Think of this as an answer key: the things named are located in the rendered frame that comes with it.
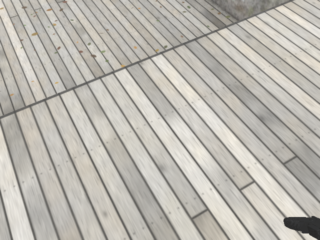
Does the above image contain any right robot hand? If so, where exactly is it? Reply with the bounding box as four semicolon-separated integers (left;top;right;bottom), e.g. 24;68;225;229
283;216;320;240

